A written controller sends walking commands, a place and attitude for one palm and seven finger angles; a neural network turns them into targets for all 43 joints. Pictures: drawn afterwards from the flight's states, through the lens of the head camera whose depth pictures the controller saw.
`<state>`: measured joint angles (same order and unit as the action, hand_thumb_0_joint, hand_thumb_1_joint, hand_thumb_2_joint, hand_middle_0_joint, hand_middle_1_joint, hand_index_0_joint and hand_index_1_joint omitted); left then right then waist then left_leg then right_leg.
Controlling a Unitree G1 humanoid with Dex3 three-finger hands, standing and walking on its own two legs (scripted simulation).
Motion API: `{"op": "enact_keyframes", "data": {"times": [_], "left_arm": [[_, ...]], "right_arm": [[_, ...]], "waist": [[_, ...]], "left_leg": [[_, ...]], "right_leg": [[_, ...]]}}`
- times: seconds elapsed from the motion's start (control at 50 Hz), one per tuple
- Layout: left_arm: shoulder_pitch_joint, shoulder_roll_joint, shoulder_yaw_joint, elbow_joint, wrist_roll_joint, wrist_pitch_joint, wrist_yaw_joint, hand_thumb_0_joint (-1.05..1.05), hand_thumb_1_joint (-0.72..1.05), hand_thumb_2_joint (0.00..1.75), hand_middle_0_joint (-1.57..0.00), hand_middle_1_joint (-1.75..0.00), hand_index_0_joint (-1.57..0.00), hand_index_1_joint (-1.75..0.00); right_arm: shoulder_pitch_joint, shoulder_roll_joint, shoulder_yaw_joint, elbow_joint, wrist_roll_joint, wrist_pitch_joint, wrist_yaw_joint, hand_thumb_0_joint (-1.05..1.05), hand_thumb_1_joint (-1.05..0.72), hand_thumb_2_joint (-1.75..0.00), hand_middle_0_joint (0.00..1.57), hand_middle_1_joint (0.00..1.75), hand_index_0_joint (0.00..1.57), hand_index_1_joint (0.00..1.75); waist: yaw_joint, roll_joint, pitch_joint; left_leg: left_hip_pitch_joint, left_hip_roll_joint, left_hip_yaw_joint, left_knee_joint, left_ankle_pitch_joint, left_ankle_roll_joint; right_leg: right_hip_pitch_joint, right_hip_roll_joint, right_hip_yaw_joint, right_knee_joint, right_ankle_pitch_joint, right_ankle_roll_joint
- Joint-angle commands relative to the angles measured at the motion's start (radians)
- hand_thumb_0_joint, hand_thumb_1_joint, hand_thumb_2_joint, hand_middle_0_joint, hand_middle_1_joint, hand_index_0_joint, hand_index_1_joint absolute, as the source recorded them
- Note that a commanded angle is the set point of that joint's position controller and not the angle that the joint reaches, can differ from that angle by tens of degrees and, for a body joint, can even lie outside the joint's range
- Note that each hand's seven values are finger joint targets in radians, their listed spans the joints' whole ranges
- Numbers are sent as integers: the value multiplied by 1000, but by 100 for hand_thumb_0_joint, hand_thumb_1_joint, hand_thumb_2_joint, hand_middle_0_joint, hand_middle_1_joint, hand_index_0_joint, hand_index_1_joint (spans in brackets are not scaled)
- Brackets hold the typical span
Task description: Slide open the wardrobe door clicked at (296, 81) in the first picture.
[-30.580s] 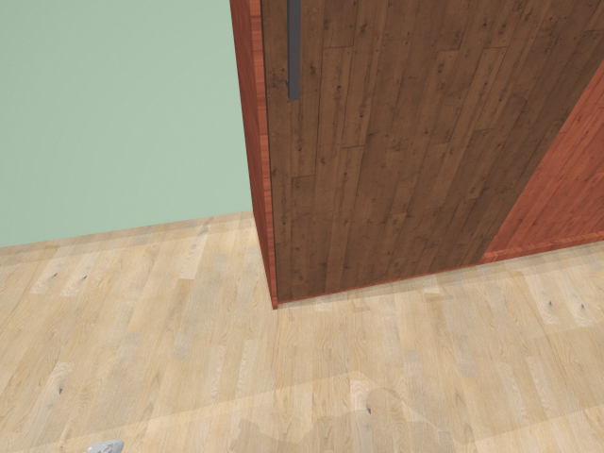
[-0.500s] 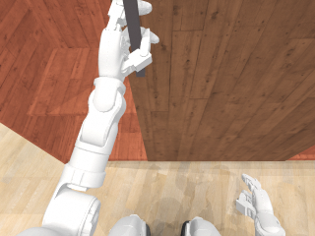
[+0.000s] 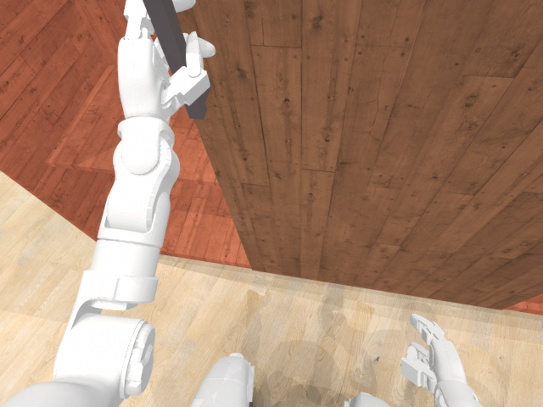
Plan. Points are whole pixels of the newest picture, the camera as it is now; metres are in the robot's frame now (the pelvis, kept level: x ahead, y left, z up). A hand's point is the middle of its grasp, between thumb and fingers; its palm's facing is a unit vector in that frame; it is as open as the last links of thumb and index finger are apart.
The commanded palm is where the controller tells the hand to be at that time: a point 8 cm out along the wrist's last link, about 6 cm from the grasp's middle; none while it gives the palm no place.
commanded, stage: step sideways, sliding the door along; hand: left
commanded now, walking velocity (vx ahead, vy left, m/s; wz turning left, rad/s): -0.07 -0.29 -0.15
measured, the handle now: (181, 37) +0.48 +0.16 +0.24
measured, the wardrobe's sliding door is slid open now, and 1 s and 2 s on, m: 0.59 0.59 0.59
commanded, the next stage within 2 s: stop walking and hold the door there in 0.12 s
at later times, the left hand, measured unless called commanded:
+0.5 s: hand (195, 71) +0.44 +0.14 +0.22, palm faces +0.48 -0.82 -0.31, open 6.2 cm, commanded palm +0.40 +0.18 +0.20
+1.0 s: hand (197, 73) +0.43 +0.13 +0.22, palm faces +0.33 -0.92 -0.20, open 6.2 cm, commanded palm +0.40 +0.17 +0.20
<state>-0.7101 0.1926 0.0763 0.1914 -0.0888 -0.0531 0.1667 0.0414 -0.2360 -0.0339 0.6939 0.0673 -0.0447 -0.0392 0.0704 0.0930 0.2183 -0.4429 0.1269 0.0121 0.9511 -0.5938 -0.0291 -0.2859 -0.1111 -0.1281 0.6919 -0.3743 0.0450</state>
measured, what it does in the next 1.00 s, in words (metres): steps to the right: left foot, then right foot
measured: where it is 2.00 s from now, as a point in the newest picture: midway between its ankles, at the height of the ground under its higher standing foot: outside the picture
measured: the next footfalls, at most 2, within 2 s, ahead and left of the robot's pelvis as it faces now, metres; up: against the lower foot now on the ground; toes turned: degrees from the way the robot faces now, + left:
left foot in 0.06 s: +0.05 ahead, +0.11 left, +0.00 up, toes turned +10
right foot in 0.36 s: +0.12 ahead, -0.27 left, +0.00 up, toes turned -10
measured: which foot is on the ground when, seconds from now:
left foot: up 0.00-0.04, down 0.06-0.36, up 0.38-0.74, down 0.76-1.00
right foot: down 0.00-0.06, up 0.08-0.34, down 0.36-0.76, up 0.78-1.00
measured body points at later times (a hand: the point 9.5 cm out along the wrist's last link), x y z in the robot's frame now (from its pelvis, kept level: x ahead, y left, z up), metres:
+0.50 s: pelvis +0.04 -0.13 +0.01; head +0.10 -0.19 +0.45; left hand +0.41 +0.18 +0.24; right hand +0.23 -0.40 -0.10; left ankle -0.01 +0.01 -0.64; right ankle +0.08 -0.26 -0.72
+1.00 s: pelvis -0.04 -0.09 +0.02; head -0.02 -0.09 +0.47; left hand +0.41 +0.18 +0.23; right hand +0.00 -0.36 -0.09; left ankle +0.01 +0.00 -0.72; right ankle -0.09 -0.20 -0.71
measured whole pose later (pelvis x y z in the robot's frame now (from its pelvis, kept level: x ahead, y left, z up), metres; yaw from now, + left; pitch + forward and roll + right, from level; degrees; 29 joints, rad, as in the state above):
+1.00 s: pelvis -0.04 -0.09 +0.02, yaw -13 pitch +0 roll -1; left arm -0.60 0.59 0.40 0.64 -0.03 -0.07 0.11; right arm 0.31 -0.24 0.04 0.68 0.05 -0.05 -0.07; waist -0.04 0.00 0.02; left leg -0.29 0.08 0.18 0.54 -0.24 0.03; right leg -0.24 -0.01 -0.07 0.59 -0.31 0.02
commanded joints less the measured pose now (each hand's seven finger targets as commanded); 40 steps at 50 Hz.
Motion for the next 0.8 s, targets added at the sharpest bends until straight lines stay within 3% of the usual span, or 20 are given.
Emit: {"op": "enact_keyframes", "data": {"times": [0.0, 0.02, 0.04, 0.08, 0.12, 0.2, 0.22, 0.24, 0.28, 0.3, 0.32, 0.34, 0.36, 0.42, 0.46, 0.54, 0.68, 0.7, 0.74, 0.78], "left_arm": [[-513, -78, -294, -468, 20, -164, -99, 0, 90, 90, -45, -140, -45, -140], [-493, -120, -322, -479, 2, -174, -114, 0, 90, 90, -45, -140, -45, -140], [-522, -144, -338, -507, 5, -183, -126, 0, 90, 90, -45, -140, -45, -140], [-589, -119, -290, -450, 30, -172, -149, 0, 90, 90, -45, -140, -45, -140], [-591, -95, -289, -499, 28, -167, -145, 0, 90, 90, -45, -140, -45, -140], [-492, -70, -267, -464, 26, -110, -147, 0, 90, 90, -45, -140, -45, -140], [-216, 546, 358, -23, 61, -81, -78, 0, 90, 90, -45, -140, -45, -140], [-215, 380, 170, -131, 46, -82, -98, 0, 90, 90, -45, -140, -45, -140], [-270, 347, 132, -207, 42, -100, -106, 0, 90, 90, -45, -140, -45, -140], [-236, 420, 194, -165, 52, -109, -101, 0, 90, 90, -45, -140, -45, -140], [-206, 468, 227, -143, 56, -121, -98, 0, 90, 90, -45, -140, -45, -140], [-146, 569, 302, -104, 67, -124, -88, 0, 90, 90, -45, -140, -45, -140], [-70, 640, 392, -66, 59, -95, -81, 0, 90, 90, -45, -140, -45, -140], [-89, 682, 472, -118, 43, -95, -52, 0, 90, 90, -45, -140, -45, -140], [-30, 695, 535, -40, 53, -108, -32, 0, 90, 90, -45, -140, -45, -140], [-23, 746, 564, 48, 65, -110, -25, 0, 90, 90, -45, -140, -45, -140], [-175, 709, 461, 73, 81, -129, -40, 0, 90, 90, -45, -140, -45, -140], [-194, 697, 438, 53, 73, -140, -46, 0, 90, 90, -45, -140, -45, -140], [-241, 634, 378, 19, 69, -164, -57, 0, 90, 90, -45, -140, -45, -140], [-210, 592, 338, 127, 72, -157, -67, 0, 90, 90, -45, -140, -45, -140]], "right_arm": [[-34, -57, -24, -135, -17, -58, -14, 0, -90, -90, 20, 30, 20, 30], [-19, -107, -54, -161, -27, -57, -7, 0, -90, -90, 20, 30, 20, 30], [12, -131, -65, -188, -23, -57, 26, 0, -90, -90, 20, 30, 20, 30], [-32, -155, -81, -211, -9, -63, 79, 0, -90, -90, 20, 30, 20, 30], [-24, -127, -73, -196, -11, -79, 76, 0, -90, -90, 20, 30, 20, 30], [14, -125, -66, -237, -10, -109, 59, 0, -90, -90, 20, 30, 20, 30], [91, -182, -81, -143, -16, -74, 23, 0, -90, -90, 20, 30, 20, 30], [79, -156, -64, -212, -14, -63, 23, 0, -90, -90, 20, 30, 20, 30], [49, -135, -39, -216, 2, -87, 19, 0, -90, -90, 20, 30, 20, 30], [67, -139, -34, -200, 3, -88, 14, 0, -90, -90, 20, 30, 20, 30], [73, -117, -27, -196, 10, -83, 12, 0, -90, -90, 20, 30, 20, 30], [49, -83, -16, -208, 4, -71, -1, 0, -90, -90, 20, 30, 20, 30], [33, -86, -8, -208, -7, -68, -20, 0, -90, -90, 20, 30, 20, 30], [-5, -124, 5, -171, -4, -65, -28, 0, -90, -90, 20, 30, 20, 30], [-9, -128, 12, -153, -13, -61, -29, 0, -90, -90, 20, 30, 20, 30], [-9, -144, 6, -144, -18, -27, -27, 0, -90, -90, 20, 30, 20, 30], [66, -173, -5, -140, -15, -8, -31, 0, -90, -90, 20, 30, 20, 30], [64, -185, -14, -140, -15, -3, -34, 0, -90, -90, 20, 30, 20, 30], [65, -228, -21, -185, -13, -10, -34, 0, -90, -90, 20, 30, 20, 30], [103, -180, -10, -177, -9, -18, -23, 0, -90, -90, 20, 30, 20, 30]], "waist": [[-141, -238, -590], [-137, 48, -618], [-117, 115, -699], [-107, -29, -635], [-110, 194, -579], [-106, 267, -530], [-83, 254, -540], [-73, 250, -526], [-72, 270, -530], [-69, 228, -525], [-76, 58, -536], [-69, -249, -543], [-47, -356, -530], [-49, -415, -495], [-46, -406, -557], [-42, -286, -599], [-76, -183, -577], [-84, -84, -544], [-55, 223, -485], [-51, 206, -460]], "left_leg": [[370, 30, 116, -559, 587, 13], [757, 297, -166, -527, 1313, 128], [878, 473, -336, -398, 1736, 218], [697, 462, -143, -444, 1292, 219], [679, 377, -17, -444, 1185, 187], [603, 257, 166, -478, 1117, 112], [585, 260, 195, -499, 1153, 107], [542, 252, 163, -445, 1108, 101], [539, 199, 230, -320, 937, 55], [494, 138, 238, -255, 829, 35], [410, 70, 225, -142, 642, 13], [129, -47, 192, 39, 115, 0], [29, -92, 64, 184, -98, 3], [-61, -76, -60, 294, -38, -33], [-70, -99, -29, 227, 8, -40], [8, -139, 25, 41, 74, -36], [289, -118, 40, -448, 295, -10], [351, -92, 80, -536, 409, -11], [321, 159, -148, -632, 651, 89], [200, 205, -107, -647, 689, 165]], "right_leg": [[215, -74, 43, 189, 998, -74], [-214, 47, 43, 374, 360, 2], [-341, 54, 147, 493, -262, -20], [-329, 31, 215, 551, -161, -32], [-326, 13, 175, 434, -89, -23], [-194, 86, 44, 266, 77, 0], [-193, 115, 13, 260, 75, 21], [-127, 113, 15, 141, 42, 9], [-11, 125, -18, -89, 173, 6], [63, 127, -24, -196, 328, 5], [163, 55, 47, -256, 606, -11], [338, -153, 320, -215, 1068, -95], [282, -297, 477, -256, 1156, -144], [284, -315, 509, -232, 1062, -201], [384, -258, 344, -170, 1185, -188], [366, -262, 305, -197, 1175, -170], [139, -183, 255, -283, 522, -119], [110, -120, 206, -247, 427, -95], [-14, 41, 87, -86, 120, -29], [-9, 112, 104, 166, -116, -36]]}}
